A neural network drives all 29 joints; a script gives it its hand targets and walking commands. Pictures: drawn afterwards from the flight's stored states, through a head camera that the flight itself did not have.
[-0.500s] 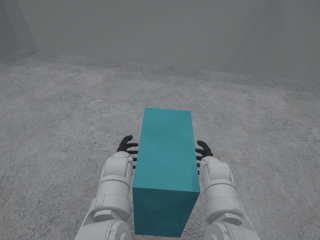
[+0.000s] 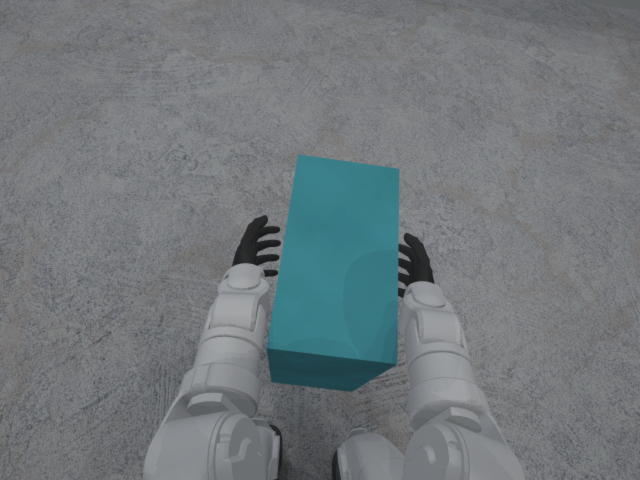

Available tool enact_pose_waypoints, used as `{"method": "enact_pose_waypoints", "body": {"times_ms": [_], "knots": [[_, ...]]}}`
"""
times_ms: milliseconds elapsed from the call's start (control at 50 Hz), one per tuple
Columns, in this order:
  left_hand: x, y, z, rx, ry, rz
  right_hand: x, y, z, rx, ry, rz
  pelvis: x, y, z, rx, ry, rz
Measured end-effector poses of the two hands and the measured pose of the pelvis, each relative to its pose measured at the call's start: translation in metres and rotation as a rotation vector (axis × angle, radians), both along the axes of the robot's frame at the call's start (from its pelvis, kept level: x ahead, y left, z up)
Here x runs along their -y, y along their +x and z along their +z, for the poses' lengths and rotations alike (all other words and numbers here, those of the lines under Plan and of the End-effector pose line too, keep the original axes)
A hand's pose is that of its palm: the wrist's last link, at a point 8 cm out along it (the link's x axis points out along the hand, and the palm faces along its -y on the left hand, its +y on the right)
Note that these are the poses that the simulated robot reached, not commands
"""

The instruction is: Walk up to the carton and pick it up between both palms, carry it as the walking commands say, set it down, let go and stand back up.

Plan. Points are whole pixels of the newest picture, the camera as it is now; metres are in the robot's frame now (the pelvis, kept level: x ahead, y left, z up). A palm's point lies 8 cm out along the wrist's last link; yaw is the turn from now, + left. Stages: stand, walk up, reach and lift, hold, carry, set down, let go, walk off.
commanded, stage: set down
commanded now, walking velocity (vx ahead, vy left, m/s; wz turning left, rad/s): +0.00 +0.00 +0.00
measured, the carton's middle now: (328, 287) +0.38 -0.03 -0.09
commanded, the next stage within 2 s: none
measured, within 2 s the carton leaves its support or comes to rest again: neither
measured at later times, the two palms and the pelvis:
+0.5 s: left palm (265, 287) +0.40 +0.07 -0.12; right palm (406, 298) +0.37 -0.16 -0.12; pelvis +0.03 -0.02 -0.04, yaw +1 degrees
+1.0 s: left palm (268, 288) +0.43 +0.07 -0.20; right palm (392, 298) +0.41 -0.16 -0.20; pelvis +0.01 -0.01 -0.12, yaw +0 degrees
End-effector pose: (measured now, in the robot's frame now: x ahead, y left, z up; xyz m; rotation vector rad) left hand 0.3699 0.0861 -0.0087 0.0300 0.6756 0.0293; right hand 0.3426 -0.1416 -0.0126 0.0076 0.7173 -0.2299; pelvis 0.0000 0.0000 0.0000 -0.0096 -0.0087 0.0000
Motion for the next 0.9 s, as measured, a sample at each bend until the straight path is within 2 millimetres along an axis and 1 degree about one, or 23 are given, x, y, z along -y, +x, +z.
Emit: {"method": "enact_pose_waypoints", "body": {"times_ms": [100,200,380,620,900], "knots": [[0.004,0.007,-0.023,0.007,0.001,0.005,0.004,0.007,-0.023,0.008,0.000,0.004,0.001,0.011,-0.003,-0.099,-0.004,0.003],[0.009,0.016,-0.045,0.025,-0.001,-0.002,0.009,0.015,-0.044,0.026,-0.001,-0.003,0.004,0.021,-0.010,-0.205,-0.009,0.003],[0.015,0.025,-0.085,0.036,-0.001,-0.004,0.016,0.026,-0.082,0.037,-0.007,-0.006,0.012,0.028,-0.028,-0.334,-0.017,0.012],[0.018,0.031,-0.134,0.042,0.010,-0.009,0.019,0.037,-0.125,0.044,-0.016,0.002,0.019,0.024,-0.058,-0.427,-0.026,0.014],[0.017,0.053,-0.180,0.053,0.014,-0.022,0.018,0.057,-0.170,0.059,-0.017,-0.012,0.015,0.012,-0.102,-0.510,-0.037,0.008]]}}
